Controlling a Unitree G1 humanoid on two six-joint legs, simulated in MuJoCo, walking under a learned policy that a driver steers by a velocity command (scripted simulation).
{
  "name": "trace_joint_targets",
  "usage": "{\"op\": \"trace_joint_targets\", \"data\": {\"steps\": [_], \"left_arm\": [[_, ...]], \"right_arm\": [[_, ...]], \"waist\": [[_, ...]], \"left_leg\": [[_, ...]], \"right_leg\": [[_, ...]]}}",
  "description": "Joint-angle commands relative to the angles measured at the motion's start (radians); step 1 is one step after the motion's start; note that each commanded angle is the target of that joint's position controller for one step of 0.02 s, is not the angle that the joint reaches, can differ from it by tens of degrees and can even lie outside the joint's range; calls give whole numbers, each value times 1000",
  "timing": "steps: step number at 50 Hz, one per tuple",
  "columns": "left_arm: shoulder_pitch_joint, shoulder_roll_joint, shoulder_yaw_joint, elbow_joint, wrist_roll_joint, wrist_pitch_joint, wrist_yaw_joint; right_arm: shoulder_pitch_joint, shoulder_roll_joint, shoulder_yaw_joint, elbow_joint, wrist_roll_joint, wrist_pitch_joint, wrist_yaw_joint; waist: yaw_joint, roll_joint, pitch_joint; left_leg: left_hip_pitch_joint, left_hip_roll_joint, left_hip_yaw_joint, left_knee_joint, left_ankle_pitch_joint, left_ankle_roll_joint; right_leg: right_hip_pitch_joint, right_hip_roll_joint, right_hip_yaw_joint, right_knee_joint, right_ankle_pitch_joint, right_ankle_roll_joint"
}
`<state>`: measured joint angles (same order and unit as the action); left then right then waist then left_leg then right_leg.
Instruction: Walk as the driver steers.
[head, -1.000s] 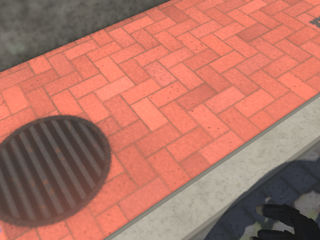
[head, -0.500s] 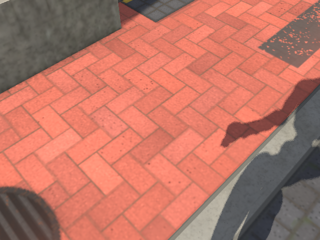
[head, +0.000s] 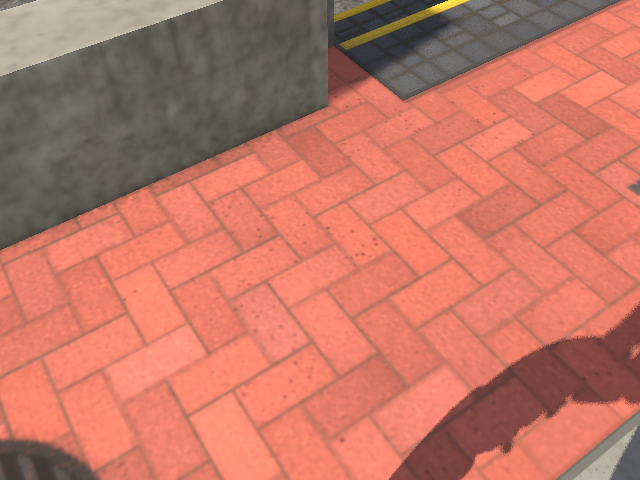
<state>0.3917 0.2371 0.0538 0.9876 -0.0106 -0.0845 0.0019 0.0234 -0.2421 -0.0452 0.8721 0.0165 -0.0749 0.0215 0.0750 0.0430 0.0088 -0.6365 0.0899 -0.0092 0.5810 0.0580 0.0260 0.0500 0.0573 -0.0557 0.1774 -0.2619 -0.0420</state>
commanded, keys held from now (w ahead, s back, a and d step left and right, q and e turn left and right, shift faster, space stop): w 0.92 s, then w+e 0.08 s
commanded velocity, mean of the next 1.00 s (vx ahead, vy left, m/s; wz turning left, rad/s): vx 0.50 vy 0.00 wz -0.01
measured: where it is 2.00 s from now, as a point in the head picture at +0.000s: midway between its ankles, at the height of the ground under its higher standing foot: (387, 259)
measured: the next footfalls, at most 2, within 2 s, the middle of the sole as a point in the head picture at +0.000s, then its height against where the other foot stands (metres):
left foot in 0.10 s outside the picture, level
right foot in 0.68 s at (412, 448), level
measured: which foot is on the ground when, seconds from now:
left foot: up 0.00-0.08, down 0.10-0.68, up 0.70-1.00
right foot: down 0.00-0.12, up 0.14-0.66, down 0.68-1.00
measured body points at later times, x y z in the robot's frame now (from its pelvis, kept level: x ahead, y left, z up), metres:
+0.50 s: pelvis +0.27 +0.05 +0.01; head +0.29 +0.05 +0.46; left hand +0.45 +0.30 -0.11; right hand +0.26 -0.22 -0.13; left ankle +0.21 +0.13 -0.74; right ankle +0.46 -0.13 -0.68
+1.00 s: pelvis +0.55 -0.01 +0.01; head +0.57 -0.02 +0.46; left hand +0.55 +0.25 -0.13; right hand +0.71 -0.28 -0.11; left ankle +0.71 +0.17 -0.68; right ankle +0.52 -0.10 -0.74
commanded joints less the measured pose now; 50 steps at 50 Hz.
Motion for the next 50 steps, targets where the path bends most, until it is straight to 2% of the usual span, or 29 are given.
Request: {"op": "trace_joint_targets", "data": {"steps": [1,3,4,5,6,7,8,9,10,11,12,13,16,19,23,28,31,32,33,34,35,36,37,38,39,41,43,47,50], "left_arm": [[44,168,39,-10,-7,6,11],[18,184,45,-13,-7,14,14],[-4,189,46,-17,-7,20,15],[-15,168,37,-24,-2,24,15],[-4,139,22,-49,16,24,16],[123,-3,-16,-46,11,1,2],[53,98,5,-40,-13,-23,-2],[-41,149,20,-74,-36,-38,-5],[-92,150,21,-85,-34,-41,3],[-116,144,29,-88,-17,-37,10],[-93,127,32,-84,-12,-24,12],[-74,102,31,-79,-11,-11,12],[-120,84,32,-99,-3,10,17],[-226,83,33,-134,6,10,15],[-357,59,20,-167,0,1,0],[-488,63,9,-219,-11,-9,-28],[-450,97,18,-224,-13,-19,-42],[-375,122,31,-205,-11,-21,-41],[-220,163,55,-155,-7,-20,-36],[-28,232,77,-110,6,-19,-27],[60,312,95,-82,9,-13,-28],[54,218,65,-86,2,-12,-29],[-39,177,50,-101,-1,-14,-26],[-123,149,40,-122,4,-15,-26],[-178,121,32,-127,12,-17,-30],[-206,92,23,-121,22,-24,-35],[-180,116,28,-104,16,-29,-29],[-113,147,35,-77,12,-23,-6],[-65,155,36,-60,1,-16,3]], "right_arm": [[-137,-71,-9,-99,5,-25,18],[-80,-101,-21,-91,6,-30,23],[7,-125,-36,-67,4,-31,21],[176,-171,-62,-12,2,-30,14],[364,-245,-83,27,-11,-27,4],[416,-292,-90,51,-11,-21,9],[394,-201,-63,43,-3,-23,10],[304,-164,-52,27,-1,-27,7],[219,-143,-43,7,-7,-30,7],[170,-116,-36,2,-18,-33,11],[154,-94,-29,5,-28,-37,13],[155,-85,-27,12,-28,-38,15],[200,-126,-36,38,-21,-42,1],[251,-144,-38,57,-19,-34,-18],[312,-149,-36,79,-9,-26,-26],[395,-161,-41,124,-2,-5,-29],[376,-181,-51,127,2,9,-35],[350,-189,-53,121,3,13,-36],[332,-172,-47,114,1,18,-36],[333,-140,-32,91,-12,17,-36],[452,-10,7,85,-15,-5,-25],[408,-83,-9,98,2,-30,-19],[317,-149,-27,66,29,-45,-15],[259,-149,-27,54,31,-50,-19],[231,-138,-33,51,17,-45,-26],[270,-101,-37,63,6,-17,-31],[267,-76,-35,61,2,1,-34],[121,-80,-39,11,-14,3,-33],[11,-65,-33,-21,-12,-7,-26]], "waist": [[-11,-108,86],[-54,-130,43],[-106,-142,-14],[-180,-126,-113],[-234,-13,-261],[-159,251,-385],[-194,152,-345],[-177,113,-201],[-143,26,-123],[-114,-1,-67],[-80,22,-59],[-65,33,-54],[-59,20,-5],[-84,3,21],[-125,10,46],[-163,12,84],[-115,38,54],[-68,51,6],[6,36,-86],[70,-42,-230],[20,-297,-367],[44,-256,-385],[29,-213,-231],[0,-136,-144],[-29,-96,-74],[-81,-128,-49],[-94,-121,-24],[-67,-96,23],[-38,-99,45]], "left_leg": [[-57,-10,4,-54,-56,28],[62,-45,32,-74,-123,54],[201,-81,64,-87,-130,73],[435,-96,71,-89,-105,102],[757,91,-146,-61,-92,168],[1061,300,-630,-189,-309,322],[1026,278,-689,-268,-416,285],[894,252,-543,-289,-379,243],[738,219,-429,-316,-278,221],[610,187,-346,-346,-190,212],[535,159,-289,-374,-146,202],[497,143,-255,-402,-134,204],[451,135,-183,-458,-81,221],[491,123,-134,-473,-36,206],[517,88,-60,-476,-35,171],[672,148,-64,-414,-11,170],[734,180,-69,-327,159,144],[728,165,-50,-245,324,130],[682,115,-12,-72,427,105],[484,58,30,213,232,71],[68,-132,45,593,-359,-2],[-51,-121,-101,728,-625,11],[-128,-65,-97,764,-566,30],[-104,-10,-68,724,-474,35],[-64,22,-56,656,-412,31],[47,58,-62,576,-350,26],[45,67,-50,512,-313,11],[-52,68,-44,288,-114,-23],[-12,25,-24,100,9,-36]], "right_leg": [[42,-322,127,6,381,-139],[64,-326,118,81,565,-120],[51,-305,96,181,733,-104],[-20,-250,58,371,785,-76],[-248,-185,16,690,488,-39],[-638,6,57,1020,-243,21],[-748,-35,191,1141,-321,0],[-812,-85,169,1153,-237,-17],[-774,-141,139,1108,-136,-19],[-729,-172,130,1052,-77,-14],[-661,-199,138,1016,-40,-14],[-627,-206,136,986,-25,-11],[-671,-222,119,877,48,17],[-750,-221,112,713,206,40],[-710,-179,71,493,366,40],[-741,-150,60,366,304,20],[-649,-120,45,325,199,-20],[-527,-87,17,310,185,-39],[-314,-59,-5,295,208,-68],[3,-199,151,335,241,-130],[364,-437,622,243,58,-293],[365,-448,768,137,-30,-284],[237,-417,620,122,-21,-235],[84,-377,491,98,54,-208],[-54,-340,402,62,131,-194],[-185,-294,308,3,178,-179],[-230,-286,256,-38,216,-195],[-205,-274,202,-75,250,-189],[-204,-241,169,-69,240,-166]]}}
